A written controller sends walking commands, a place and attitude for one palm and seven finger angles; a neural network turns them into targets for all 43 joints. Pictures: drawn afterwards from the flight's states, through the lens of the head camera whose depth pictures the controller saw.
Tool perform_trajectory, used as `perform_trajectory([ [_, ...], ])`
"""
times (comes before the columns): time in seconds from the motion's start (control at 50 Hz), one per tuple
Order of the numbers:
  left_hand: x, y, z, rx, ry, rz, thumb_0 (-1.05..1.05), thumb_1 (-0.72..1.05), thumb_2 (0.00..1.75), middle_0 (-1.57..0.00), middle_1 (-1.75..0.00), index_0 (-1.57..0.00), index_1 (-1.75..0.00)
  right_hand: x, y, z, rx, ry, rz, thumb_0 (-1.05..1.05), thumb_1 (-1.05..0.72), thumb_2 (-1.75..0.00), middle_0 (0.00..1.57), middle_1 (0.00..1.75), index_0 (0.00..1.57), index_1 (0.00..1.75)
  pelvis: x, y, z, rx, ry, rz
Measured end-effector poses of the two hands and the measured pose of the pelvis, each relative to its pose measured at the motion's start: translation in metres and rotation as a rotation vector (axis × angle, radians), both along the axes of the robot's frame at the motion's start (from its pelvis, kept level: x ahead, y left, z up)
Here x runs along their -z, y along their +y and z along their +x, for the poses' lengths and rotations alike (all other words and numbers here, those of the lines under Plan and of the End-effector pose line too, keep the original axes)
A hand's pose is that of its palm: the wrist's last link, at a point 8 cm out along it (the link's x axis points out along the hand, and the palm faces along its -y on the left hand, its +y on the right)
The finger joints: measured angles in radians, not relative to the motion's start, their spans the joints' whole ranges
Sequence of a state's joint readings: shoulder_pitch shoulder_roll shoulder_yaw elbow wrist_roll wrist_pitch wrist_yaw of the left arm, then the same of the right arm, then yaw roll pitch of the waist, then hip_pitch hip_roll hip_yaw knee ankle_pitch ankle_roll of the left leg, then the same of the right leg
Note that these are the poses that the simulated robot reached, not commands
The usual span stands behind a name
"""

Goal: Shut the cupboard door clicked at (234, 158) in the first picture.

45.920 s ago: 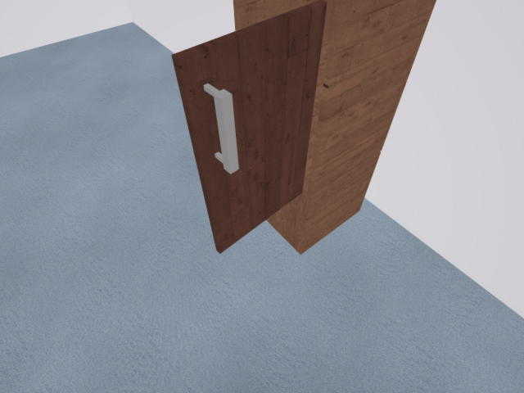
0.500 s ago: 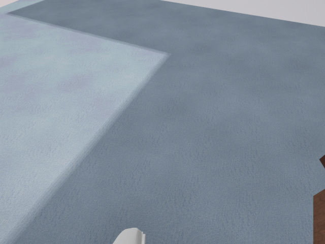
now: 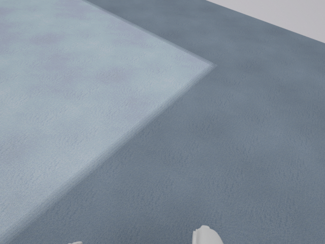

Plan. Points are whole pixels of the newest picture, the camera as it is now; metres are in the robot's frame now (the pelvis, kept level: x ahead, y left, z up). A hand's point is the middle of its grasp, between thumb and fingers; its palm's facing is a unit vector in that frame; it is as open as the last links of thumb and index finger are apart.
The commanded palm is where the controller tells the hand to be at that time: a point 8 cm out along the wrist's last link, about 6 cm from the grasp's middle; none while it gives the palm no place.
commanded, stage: turn to face it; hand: left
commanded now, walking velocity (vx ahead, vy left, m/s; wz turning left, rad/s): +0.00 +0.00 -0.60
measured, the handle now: out of the picture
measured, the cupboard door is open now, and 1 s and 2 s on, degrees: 28 28 28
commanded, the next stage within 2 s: none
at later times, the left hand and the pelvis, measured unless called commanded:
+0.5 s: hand (114, 215) +0.22 +0.15 -0.18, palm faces -0.13 -0.97 -0.21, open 7.3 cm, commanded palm none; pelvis +0.14 -0.02 -0.01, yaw -11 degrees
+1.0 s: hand (131, 166) +0.38 +0.12 -0.16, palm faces -0.48 -0.84 -0.25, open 7.4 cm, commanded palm none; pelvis +0.17 -0.01 -0.01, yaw -31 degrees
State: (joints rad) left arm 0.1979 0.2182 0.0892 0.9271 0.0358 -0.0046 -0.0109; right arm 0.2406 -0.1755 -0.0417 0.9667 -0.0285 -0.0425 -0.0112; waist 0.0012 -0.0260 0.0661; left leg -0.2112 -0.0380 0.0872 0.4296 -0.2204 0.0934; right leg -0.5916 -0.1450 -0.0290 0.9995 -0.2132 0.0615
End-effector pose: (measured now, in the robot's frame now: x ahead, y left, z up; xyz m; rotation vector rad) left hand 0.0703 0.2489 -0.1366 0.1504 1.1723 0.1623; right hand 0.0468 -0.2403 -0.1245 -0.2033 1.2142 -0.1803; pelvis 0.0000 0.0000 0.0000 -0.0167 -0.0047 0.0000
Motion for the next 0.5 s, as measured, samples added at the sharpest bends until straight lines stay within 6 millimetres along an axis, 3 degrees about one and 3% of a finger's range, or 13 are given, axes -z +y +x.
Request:
perform_trajectory([
  [0.12, -0.012, -0.018, 0.087, 0.043, -0.091, 0.000, 0.00, 0.91, 0.90, -0.19, -0.30, -0.20, -0.30, 0.007, -0.002, -0.013, 0.067, 0.137, 0.027, 0.00, -0.92, -0.90, 0.20, 0.30, 0.20, 0.30, -0.002, -0.010, 0.047, 0.003, -0.006, 0.015],
  [0.24, 0.004, -0.053, 0.138, 0.121, -0.045, 0.000, 0.00, 0.91, 0.90, -0.20, -0.30, -0.20, -0.30, 0.032, -0.006, -0.011, 0.163, 0.238, 0.077, 0.00, -0.91, -0.90, 0.20, 0.30, 0.20, 0.30, 0.014, -0.029, 0.096, 0.072, -0.016, 0.026],
  [0.34, 0.012, -0.071, 0.140, 0.135, 0.045, -0.006, 0.00, 0.91, 0.90, -0.20, -0.30, -0.20, -0.30, 0.037, -0.016, 0.020, 0.212, 0.234, 0.080, 0.00, -0.91, -0.90, 0.20, 0.30, 0.20, 0.30, 0.014, -0.035, 0.113, 0.120, -0.007, 0.002],
  [0.5, 0.010, -0.047, 0.149, 0.150, 0.134, 0.016, 0.00, 0.92, 0.90, -0.20, -0.30, -0.20, -0.30, 0.018, -0.023, 0.105, 0.209, 0.043, 0.039, 0.00, -0.91, -0.90, 0.20, 0.30, 0.20, 0.30, 0.006, -0.023, 0.137, 0.194, 0.024, 0.008],
])
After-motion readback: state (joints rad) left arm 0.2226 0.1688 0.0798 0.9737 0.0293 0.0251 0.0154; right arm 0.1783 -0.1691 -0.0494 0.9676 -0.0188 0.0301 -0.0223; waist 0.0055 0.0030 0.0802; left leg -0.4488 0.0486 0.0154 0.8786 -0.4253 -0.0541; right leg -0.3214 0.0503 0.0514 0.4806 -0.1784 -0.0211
